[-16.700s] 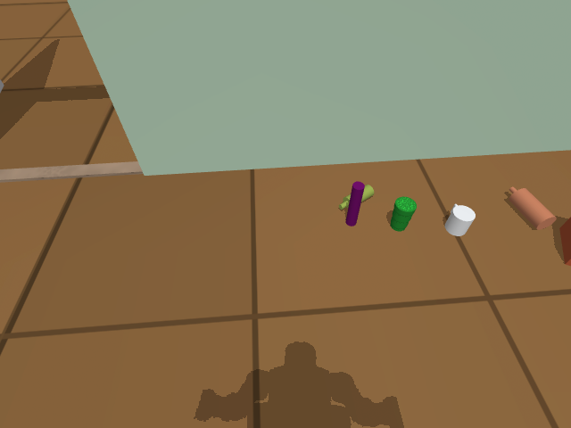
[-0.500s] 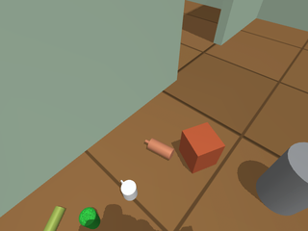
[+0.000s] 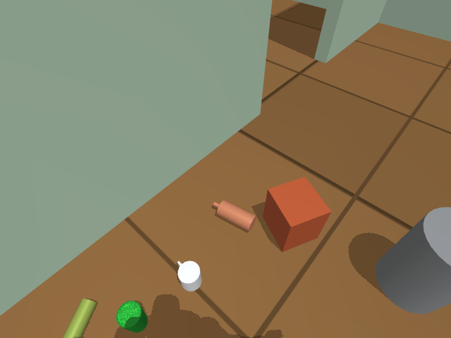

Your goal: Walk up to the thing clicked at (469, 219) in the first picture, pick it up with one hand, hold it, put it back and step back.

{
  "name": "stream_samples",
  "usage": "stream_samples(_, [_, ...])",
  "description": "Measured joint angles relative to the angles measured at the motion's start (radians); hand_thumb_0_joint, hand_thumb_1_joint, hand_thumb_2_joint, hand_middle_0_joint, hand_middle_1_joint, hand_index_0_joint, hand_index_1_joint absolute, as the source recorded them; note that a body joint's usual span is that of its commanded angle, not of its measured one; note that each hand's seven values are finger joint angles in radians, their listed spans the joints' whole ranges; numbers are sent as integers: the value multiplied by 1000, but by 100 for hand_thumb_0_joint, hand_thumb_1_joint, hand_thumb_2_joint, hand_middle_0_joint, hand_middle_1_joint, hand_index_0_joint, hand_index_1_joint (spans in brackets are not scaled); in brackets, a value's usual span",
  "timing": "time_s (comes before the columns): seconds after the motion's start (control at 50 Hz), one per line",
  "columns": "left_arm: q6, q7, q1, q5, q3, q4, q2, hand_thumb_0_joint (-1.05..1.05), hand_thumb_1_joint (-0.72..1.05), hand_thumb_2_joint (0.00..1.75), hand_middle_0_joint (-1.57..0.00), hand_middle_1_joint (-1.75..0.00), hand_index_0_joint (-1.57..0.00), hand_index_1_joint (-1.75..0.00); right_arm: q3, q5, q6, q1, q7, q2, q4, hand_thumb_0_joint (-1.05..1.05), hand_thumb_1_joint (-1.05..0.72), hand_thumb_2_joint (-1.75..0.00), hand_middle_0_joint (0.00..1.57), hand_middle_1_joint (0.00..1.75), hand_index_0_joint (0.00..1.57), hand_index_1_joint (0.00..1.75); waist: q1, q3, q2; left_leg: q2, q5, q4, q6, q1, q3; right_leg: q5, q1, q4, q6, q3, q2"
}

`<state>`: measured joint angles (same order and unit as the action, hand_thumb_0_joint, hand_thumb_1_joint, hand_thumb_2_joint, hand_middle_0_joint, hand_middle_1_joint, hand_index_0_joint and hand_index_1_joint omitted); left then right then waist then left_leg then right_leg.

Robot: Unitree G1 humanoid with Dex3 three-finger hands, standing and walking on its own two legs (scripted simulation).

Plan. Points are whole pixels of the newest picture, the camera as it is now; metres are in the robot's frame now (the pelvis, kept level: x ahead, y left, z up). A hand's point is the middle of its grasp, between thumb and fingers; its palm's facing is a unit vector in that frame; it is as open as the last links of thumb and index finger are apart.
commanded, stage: stand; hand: left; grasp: from above
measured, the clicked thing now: (187, 273) +0.48 +0.21 -0.73
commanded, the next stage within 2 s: rise first in 0.24 s
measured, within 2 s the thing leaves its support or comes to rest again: neither
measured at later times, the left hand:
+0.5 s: hand out of the picture +0.13 +0.25 -0.16, palm faces +0.04 -0.95 -0.32, open 8.2 cm
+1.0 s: hand out of the picture +0.14 +0.26 -0.22, palm faces -0.11 -0.89 -0.44, open 13.9 cm
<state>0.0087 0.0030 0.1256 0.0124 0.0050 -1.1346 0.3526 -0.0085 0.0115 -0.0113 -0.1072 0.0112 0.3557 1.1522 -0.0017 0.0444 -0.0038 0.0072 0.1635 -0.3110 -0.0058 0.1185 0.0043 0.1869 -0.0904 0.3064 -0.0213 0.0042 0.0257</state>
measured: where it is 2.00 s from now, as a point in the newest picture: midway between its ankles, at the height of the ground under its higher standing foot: outside the picture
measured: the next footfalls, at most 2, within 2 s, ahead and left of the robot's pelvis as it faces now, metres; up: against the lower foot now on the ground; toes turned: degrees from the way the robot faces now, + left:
none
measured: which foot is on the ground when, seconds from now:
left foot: down 0.00-1.00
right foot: down 0.00-1.00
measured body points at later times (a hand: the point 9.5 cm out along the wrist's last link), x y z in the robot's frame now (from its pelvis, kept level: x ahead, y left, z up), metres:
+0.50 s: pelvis -0.01 +0.00 -0.01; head +0.04 +0.00 +0.44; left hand +0.13 +0.30 -0.14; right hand +0.10 -0.28 -0.13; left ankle +0.00 +0.12 -0.75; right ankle -0.01 -0.13 -0.75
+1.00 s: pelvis +0.00 +0.01 -0.08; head +0.08 +0.02 +0.37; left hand +0.14 +0.30 -0.19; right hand +0.15 -0.25 -0.17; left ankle +0.00 +0.12 -0.75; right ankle -0.01 -0.13 -0.75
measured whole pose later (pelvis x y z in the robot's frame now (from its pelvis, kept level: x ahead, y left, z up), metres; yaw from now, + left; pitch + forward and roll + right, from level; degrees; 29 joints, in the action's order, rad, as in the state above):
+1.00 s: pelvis +0.00 +0.01 -0.08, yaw +0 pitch +15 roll -2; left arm -0.18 -0.02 0.19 0.21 -0.12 -0.57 0.30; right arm 0.03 -0.01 -0.10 -0.21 -0.02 0.24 0.61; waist -0.02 -0.09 0.00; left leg 0.02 0.49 -1.03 0.00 0.81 -0.02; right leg 0.50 -0.76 1.00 -0.03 0.01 0.01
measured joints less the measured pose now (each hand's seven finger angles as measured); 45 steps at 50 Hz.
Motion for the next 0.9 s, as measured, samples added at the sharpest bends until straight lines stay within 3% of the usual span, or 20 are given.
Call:
stream_samples(0.36, [1, -4, -9, 0, 0, 4, 0, 1, 90, 90, -20, -30, -20, -30, -3, -2, -1, 9, -4, 0, -15, 1, -91, -90, 20, 30, 20, 30, 1, -4, 0, 0, 13, -5, 0, -13, -3, 11, 17, -1, 0, 4, 0])
stream_samples(0.44, [21, -18, -64, -22, -46, 56, -23, 1, 83, 92, -18, -37, -18, -37, -5, -47, -23, -51, -33, -14, -187, 1, -92, -91, 20, 30, 20, 30, -3, -2, -2, -2, 41, -97, 1, 94, -17, 42, -83, 88, 3, 16, 1])
stream_samples(0.52, [13, 12, -168, 28, -106, 56, -16, 1, 66, 95, -14, -55, -14, -55, 8, -42, -31, -65, -38, -62, -287, 1, -93, -91, 20, 30, 20, 30, -12, -5, 11, 6, 73, -203, -3, 225, -17, 74, -216, 194, 8, 13, -6])
stream_samples(0.6, [-18, 30, -174, 93, -151, 126, -6, 1, 42, 97, -9, -76, -11, -75, 24, -31, -24, -101, -29, -100, -357, 1, -93, -91, 20, 30, 20, 30, -20, -35, 20, 13, 115, -295, -4, 319, -8, 111, -313, 286, 10, 2, -13])
stream_samples(0.68, [-89, 15, -134, 128, -137, 202, -18, 0, 15, 98, -6, -92, -9, -90, 27, -36, -14, -139, -24, -106, -408, 1, -92, -91, 20, 30, 20, 30, -26, -66, 5, 14, 150, -360, -1, 370, -9, 140, -359, 339, 6, 2, -12])
stream_samples(0.76, [-150, -1, -82, 138, -129, 269, -34, 0, -12, 98, -5, -100, -8, -99, 30, -37, -28, -147, -19, -104, -456, 1, -91, -91, 20, 30, 20, 30, -31, -91, -9, 13, 191, -443, 4, 446, -6, 178, -433, 417, 0, -2, -12])
stream_samples(0.9, [-162, -16, 3, 171, -136, 434, -50, 0, -41, 99, -6, -106, -7, -106, 41, -26, -79, -132, -26, -107, -514, 1, -90, -91, 20, 30, 20, 30, -18, -124, 0, 12, 279, -635, 8, 618, -11, 268, -602, 608, -5, -2, -10])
